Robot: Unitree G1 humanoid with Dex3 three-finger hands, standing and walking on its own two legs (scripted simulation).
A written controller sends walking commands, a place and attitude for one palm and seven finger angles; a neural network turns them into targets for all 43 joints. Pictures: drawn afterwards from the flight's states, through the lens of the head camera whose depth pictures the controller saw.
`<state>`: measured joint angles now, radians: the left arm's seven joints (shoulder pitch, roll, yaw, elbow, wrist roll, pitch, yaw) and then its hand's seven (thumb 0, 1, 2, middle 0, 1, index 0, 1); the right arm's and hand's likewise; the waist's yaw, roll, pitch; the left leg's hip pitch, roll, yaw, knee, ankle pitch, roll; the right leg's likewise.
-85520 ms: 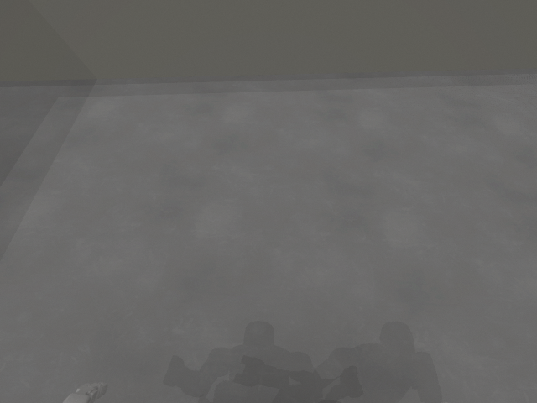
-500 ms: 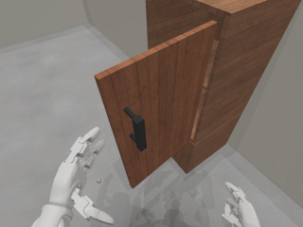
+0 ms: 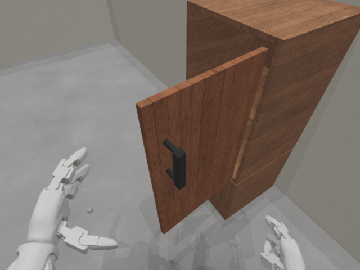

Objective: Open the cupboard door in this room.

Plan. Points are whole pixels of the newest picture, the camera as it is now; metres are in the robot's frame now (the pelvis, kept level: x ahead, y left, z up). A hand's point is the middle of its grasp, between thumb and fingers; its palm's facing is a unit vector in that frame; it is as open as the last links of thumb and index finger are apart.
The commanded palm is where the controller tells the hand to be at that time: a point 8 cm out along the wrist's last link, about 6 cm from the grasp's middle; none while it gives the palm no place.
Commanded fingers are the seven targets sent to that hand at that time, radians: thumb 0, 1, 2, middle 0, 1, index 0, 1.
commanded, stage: draw the hand back to the body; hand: left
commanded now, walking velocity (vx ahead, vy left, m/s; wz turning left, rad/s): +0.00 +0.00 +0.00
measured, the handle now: (174, 164) +0.33 +0.06 +0.07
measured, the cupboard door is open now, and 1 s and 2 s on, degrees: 95 95 95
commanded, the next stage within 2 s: step back with the hand held close in 0.96 s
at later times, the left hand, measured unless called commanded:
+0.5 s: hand (48, 185) +0.21 +0.25 +0.15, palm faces +0.39 -0.83 -0.40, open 10.0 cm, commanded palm +0.16 +0.30 +0.18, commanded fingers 0.00 0.80 0.86 -0.20 -0.30 -0.20 -0.30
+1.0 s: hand (41, 186) +0.20 +0.26 +0.16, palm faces +0.43 -0.81 -0.39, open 7.4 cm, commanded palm +0.15 +0.30 +0.18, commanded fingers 0.00 0.90 0.90 -0.20 -0.30 -0.20 -0.30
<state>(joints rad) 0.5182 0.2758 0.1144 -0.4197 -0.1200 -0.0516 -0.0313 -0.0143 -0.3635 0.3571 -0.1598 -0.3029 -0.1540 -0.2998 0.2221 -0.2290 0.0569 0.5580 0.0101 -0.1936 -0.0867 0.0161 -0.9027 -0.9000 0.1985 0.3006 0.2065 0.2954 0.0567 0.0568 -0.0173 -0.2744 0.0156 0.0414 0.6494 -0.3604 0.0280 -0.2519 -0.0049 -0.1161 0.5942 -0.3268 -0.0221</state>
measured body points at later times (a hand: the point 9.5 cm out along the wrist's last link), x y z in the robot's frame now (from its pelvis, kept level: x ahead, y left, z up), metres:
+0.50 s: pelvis +0.02 +0.01 +0.02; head +0.00 -0.01 +0.47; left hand +0.18 +0.30 +0.18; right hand +0.20 -0.21 -0.07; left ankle -0.01 +0.10 -0.73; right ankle +0.00 -0.10 -0.73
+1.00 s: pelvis +0.01 +0.00 +0.02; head -0.01 -0.01 +0.47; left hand +0.17 +0.30 +0.19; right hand +0.19 -0.22 -0.07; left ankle -0.01 +0.10 -0.73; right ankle +0.00 -0.10 -0.73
